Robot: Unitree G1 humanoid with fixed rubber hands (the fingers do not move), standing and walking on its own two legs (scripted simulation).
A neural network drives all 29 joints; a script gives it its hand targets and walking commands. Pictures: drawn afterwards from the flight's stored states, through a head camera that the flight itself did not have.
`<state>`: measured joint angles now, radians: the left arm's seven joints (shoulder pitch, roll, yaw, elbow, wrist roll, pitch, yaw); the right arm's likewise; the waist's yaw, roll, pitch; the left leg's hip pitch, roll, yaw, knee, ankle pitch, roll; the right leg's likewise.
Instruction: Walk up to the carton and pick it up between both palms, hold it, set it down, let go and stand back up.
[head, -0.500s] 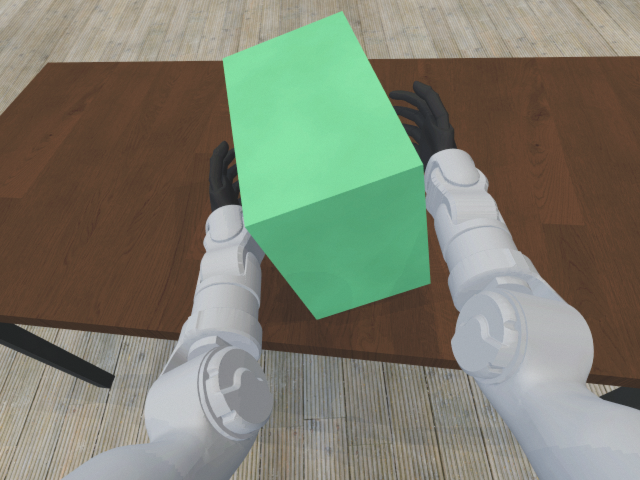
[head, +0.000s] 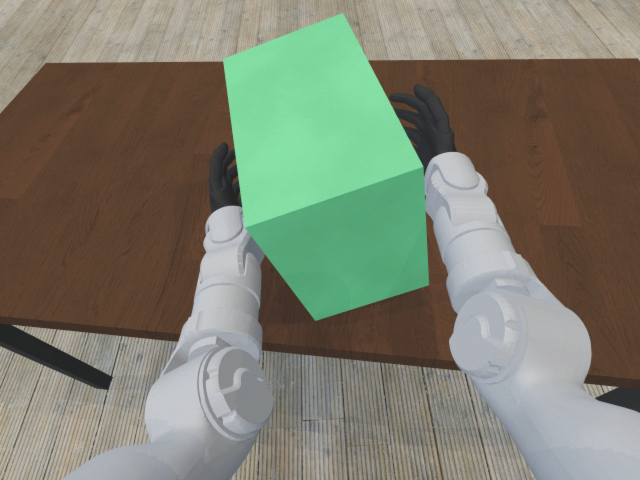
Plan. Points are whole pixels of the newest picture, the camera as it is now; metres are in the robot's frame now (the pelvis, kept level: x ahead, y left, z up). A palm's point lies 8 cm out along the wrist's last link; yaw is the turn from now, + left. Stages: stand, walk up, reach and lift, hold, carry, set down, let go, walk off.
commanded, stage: reach and lift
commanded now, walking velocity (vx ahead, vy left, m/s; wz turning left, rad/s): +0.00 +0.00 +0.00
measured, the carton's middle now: (328, 174) +0.49 +0.10 +0.07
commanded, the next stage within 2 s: none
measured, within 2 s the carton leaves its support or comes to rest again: leaves its support in 1.74 s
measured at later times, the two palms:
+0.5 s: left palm (229, 208) +0.40 +0.21 +0.09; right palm (435, 153) +0.50 -0.03 +0.12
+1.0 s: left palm (238, 205) +0.41 +0.20 +0.09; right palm (448, 158) +0.49 -0.05 +0.12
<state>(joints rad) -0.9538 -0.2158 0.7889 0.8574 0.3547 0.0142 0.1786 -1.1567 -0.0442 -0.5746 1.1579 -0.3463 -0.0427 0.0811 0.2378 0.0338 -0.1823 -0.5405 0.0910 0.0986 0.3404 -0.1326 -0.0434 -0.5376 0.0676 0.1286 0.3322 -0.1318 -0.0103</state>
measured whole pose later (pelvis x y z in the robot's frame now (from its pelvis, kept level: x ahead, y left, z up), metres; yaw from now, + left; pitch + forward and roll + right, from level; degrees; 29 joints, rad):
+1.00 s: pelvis +0.00 +0.00 +0.00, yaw +0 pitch +19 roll +0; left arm -0.95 -0.21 0.73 0.86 0.36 0.01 0.20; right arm -1.11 -0.07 -0.46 1.16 -0.36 -0.11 0.05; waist 0.21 0.03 -0.18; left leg -0.54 0.09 0.10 0.34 -0.13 -0.04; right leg -0.54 0.06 0.13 0.33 -0.13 -0.01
